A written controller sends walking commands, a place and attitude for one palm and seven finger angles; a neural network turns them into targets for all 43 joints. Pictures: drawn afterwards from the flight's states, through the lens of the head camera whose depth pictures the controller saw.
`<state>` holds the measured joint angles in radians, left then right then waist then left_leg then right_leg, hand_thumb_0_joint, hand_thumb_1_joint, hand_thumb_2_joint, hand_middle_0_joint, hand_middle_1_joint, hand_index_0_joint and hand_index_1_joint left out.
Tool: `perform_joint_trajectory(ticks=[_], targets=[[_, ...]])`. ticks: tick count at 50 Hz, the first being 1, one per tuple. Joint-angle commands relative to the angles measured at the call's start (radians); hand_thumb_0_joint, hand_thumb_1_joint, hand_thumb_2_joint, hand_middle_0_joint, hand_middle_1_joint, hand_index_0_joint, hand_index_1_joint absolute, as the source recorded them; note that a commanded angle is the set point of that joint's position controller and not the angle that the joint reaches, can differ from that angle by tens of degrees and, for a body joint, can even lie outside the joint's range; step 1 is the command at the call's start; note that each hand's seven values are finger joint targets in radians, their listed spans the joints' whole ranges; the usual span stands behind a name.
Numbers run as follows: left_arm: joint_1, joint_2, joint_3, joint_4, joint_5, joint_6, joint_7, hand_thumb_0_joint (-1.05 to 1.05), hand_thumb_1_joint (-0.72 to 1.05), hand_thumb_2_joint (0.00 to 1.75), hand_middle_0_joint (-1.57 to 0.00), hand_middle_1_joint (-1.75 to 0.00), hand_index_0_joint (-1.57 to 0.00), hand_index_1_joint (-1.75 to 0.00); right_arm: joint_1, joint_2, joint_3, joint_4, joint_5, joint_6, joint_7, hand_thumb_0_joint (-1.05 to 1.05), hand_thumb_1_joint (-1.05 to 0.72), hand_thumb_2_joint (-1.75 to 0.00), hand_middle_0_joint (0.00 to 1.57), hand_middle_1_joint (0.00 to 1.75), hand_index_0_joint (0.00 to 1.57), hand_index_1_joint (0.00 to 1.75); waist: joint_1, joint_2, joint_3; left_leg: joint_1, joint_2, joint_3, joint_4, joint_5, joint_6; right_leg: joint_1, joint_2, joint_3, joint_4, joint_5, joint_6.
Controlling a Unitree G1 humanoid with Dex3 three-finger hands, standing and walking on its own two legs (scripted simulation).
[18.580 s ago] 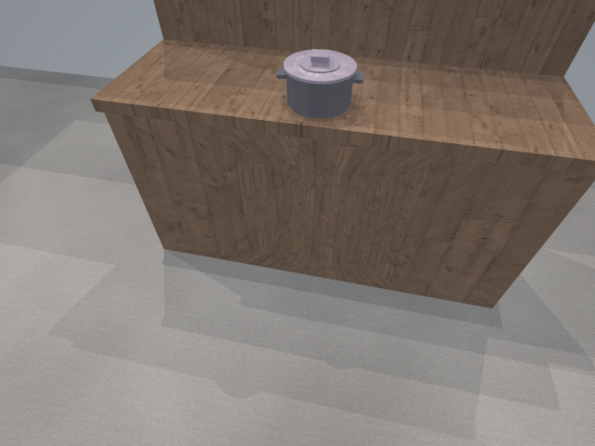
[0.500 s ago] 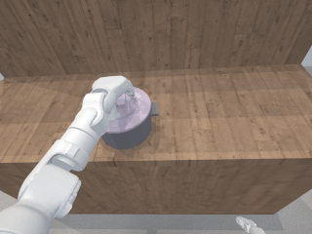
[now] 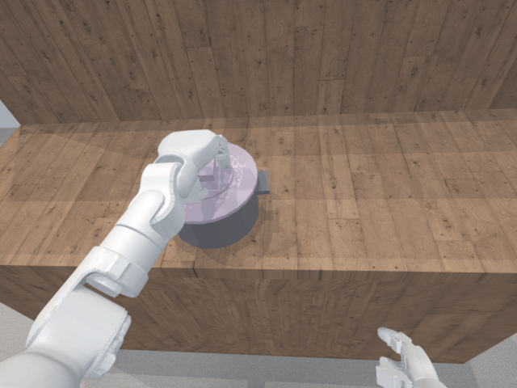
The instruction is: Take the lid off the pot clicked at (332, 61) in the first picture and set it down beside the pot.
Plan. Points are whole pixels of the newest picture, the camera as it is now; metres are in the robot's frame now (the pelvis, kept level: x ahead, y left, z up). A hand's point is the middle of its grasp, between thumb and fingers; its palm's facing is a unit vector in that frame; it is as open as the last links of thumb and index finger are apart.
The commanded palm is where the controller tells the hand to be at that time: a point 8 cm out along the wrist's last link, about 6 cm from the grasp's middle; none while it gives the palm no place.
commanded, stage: close the fingers and squeeze the knob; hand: left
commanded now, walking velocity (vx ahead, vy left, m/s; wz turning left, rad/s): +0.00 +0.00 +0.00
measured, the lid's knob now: (201, 169) +0.46 +0.11 +0.09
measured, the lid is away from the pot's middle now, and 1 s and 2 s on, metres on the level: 0.01 0.00 0.01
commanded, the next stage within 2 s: lift the lid straight up in 0.66 s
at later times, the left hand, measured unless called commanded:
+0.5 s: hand (199, 176) +0.42 +0.11 +0.11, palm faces -0.28 -0.06 -0.96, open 6.8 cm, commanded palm +0.41 +0.12 +0.17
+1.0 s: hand (197, 176) +0.42 +0.11 +0.11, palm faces -0.29 -0.05 -0.96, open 5.6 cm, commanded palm +0.41 +0.12 +0.19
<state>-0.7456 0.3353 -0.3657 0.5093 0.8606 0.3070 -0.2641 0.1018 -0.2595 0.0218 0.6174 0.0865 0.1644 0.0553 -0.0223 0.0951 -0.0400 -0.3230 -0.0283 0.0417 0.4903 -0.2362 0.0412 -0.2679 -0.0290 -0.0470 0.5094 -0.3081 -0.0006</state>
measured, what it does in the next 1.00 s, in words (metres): stands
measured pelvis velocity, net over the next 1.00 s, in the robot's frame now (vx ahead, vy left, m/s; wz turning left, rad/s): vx -0.01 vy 0.00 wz -0.01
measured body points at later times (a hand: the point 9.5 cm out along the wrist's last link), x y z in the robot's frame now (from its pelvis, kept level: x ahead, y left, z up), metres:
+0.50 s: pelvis +0.00 +0.00 +0.00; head +0.02 -0.04 +0.45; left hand +0.43 +0.11 +0.16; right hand +0.14 -0.24 -0.13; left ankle +0.01 +0.10 -0.74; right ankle -0.03 -0.12 -0.74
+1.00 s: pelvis -0.01 +0.00 +0.00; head +0.01 -0.03 +0.45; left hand +0.43 +0.11 +0.16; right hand +0.13 -0.24 -0.13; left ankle +0.01 +0.10 -0.74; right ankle -0.03 -0.12 -0.74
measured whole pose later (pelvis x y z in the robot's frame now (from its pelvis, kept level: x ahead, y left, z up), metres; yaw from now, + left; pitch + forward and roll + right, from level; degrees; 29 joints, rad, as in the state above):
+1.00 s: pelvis -0.01 +0.00 +0.00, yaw -1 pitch +3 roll +0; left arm -0.80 0.35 -0.34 0.62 0.86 0.27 -0.28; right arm 0.17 -0.27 0.02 0.65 0.08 0.14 0.01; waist -0.05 0.09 -0.02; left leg -0.31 -0.03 0.06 0.47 -0.22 0.05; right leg -0.26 -0.03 -0.03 0.49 -0.28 0.00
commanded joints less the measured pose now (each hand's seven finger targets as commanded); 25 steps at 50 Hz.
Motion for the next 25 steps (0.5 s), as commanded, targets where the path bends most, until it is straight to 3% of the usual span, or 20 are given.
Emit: perform_joint_trajectory(ticks=[1, 5, 10, 11, 14, 18, 21, 23, 25], targets=[[-0.413, 0.154, 0.103, -0.181, 0.014, 0.001, 0.023, 0.0, 0.12, 1.08, -0.68, -0.85, -0.68, -0.85, -0.092, -0.097, -0.031, -0.149, 0.004, -0.033, -0.006, 0.0, -0.9, -0.9, 0.2, 0.3, 0.2, 0.3, -0.005, -0.141, -0.374, 0.22, -0.005, -0.05, 0.005, 0.376, 0.025, 0.077, 0.031, -0.002, -0.021, 0.489, -0.035], [-0.42, 0.178, 0.115, -0.119, 0.029, 0.008, 0.025, 0.0, 0.12, 1.12, -0.65, -0.78, -0.71, -0.82, -0.091, -0.098, -0.02, -0.137, 0.007, -0.028, -0.013, 0.0, -0.9, -0.9, 0.2, 0.3, 0.2, 0.3, -0.004, -0.148, -0.334, 0.191, -0.006, -0.041, -0.007, 0.323, 0.02, 0.067, 0.035, -0.005, -0.023, 0.466, -0.031], [-0.445, 0.172, 0.105, -0.171, 0.039, 0.001, 0.025, 0.0, 0.16, 1.16, -0.62, -0.75, -0.75, -0.83, -0.091, -0.094, -0.024, -0.145, 0.005, -0.031, -0.015, 0.0, -0.9, -0.9, 0.2, 0.3, 0.2, 0.3, -0.003, -0.104, -0.384, 0.229, -0.005, -0.05, 0.001, 0.36, 0.023, 0.068, 0.035, -0.002, -0.02, 0.464, -0.034], [-0.445, 0.181, 0.12, -0.183, 0.032, -0.008, 0.023, 0.0, 0.17, 1.16, -0.62, -0.75, -0.76, -0.83, -0.086, -0.097, -0.028, -0.149, 0.001, -0.033, -0.014, 0.0, -0.9, -0.9, 0.2, 0.3, 0.2, 0.3, -0.004, -0.125, -0.388, 0.221, -0.004, -0.053, 0.005, 0.367, 0.026, 0.078, 0.032, -0.001, -0.021, 0.472, -0.037], [-0.462, 0.139, 0.08, -0.114, 0.033, 0.008, 0.023, 0.0, 0.21, 1.18, -0.63, -0.75, -0.79, -0.85, -0.075, -0.096, -0.026, -0.131, 0.007, -0.025, -0.017, 0.0, -0.9, -0.9, 0.2, 0.3, 0.2, 0.3, -0.017, -0.121, -0.341, 0.21, -0.002, -0.046, -0.008, 0.311, 0.022, 0.039, 0.039, -0.008, -0.03, 0.426, -0.033], [-0.507, 0.194, 0.125, -0.093, 0.027, 0.011, 0.028, 0.0, 0.27, 1.19, -0.64, -0.76, -0.83, -0.87, -0.06, -0.106, -0.026, -0.121, 0.003, -0.031, -0.031, 0.0, -0.9, -0.9, 0.2, 0.3, 0.2, 0.3, -0.013, -0.142, -0.367, 0.199, -0.009, -0.042, -0.017, 0.264, 0.028, 0.069, 0.036, 0.001, -0.034, 0.42, -0.031], [-0.468, 0.194, 0.135, -0.082, 0.019, -0.002, 0.02, 0.0, 0.32, 1.2, -0.66, -0.77, -0.87, -0.89, -0.055, -0.107, -0.029, -0.128, 0.0, -0.041, -0.034, 0.0, -0.9, -0.9, 0.2, 0.3, 0.2, 0.3, -0.01, -0.147, -0.365, 0.195, -0.01, -0.044, -0.011, 0.285, 0.031, 0.075, 0.03, 0.002, -0.037, 0.434, -0.034], [-0.479, 0.174, 0.11, -0.014, 0.03, 0.0, 0.019, 0.0, 0.35, 1.21, -0.68, -0.78, -0.89, -0.9, -0.041, -0.108, -0.025, -0.112, 0.005, -0.037, -0.039, 0.0, -0.9, -0.9, 0.2, 0.3, 0.2, 0.3, -0.02, -0.154, -0.316, 0.179, -0.008, -0.04, -0.022, 0.251, 0.028, 0.047, 0.037, -0.004, -0.044, 0.402, -0.03], [-0.507, 0.181, 0.112, -0.044, 0.033, -0.006, 0.019, 0.0, 0.37, 1.21, -0.69, -0.79, -0.91, -0.91, -0.037, -0.108, -0.028, -0.114, 0.004, -0.04, -0.039, 0.0, -0.9, -0.9, 0.2, 0.3, 0.2, 0.3, -0.018, -0.143, -0.329, 0.19, -0.009, -0.043, -0.024, 0.254, 0.03, 0.049, 0.036, -0.001, -0.044, 0.402, -0.032]])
